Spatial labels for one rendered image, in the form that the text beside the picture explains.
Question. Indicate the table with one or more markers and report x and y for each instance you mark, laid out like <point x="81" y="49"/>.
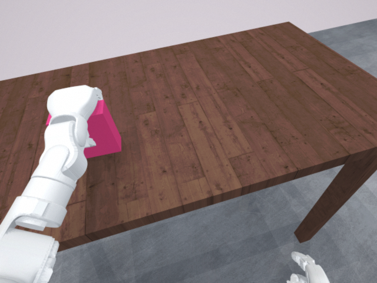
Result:
<point x="201" y="122"/>

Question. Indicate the left robot hand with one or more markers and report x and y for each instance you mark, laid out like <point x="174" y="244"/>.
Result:
<point x="80" y="99"/>

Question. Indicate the right robot hand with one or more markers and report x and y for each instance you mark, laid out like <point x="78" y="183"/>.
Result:
<point x="314" y="273"/>

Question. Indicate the left robot upper arm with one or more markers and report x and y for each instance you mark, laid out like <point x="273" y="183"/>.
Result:
<point x="26" y="257"/>

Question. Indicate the sponge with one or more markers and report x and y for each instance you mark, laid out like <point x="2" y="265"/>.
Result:
<point x="102" y="130"/>

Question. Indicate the robot left forearm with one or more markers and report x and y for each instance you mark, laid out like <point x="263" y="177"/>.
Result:
<point x="44" y="200"/>

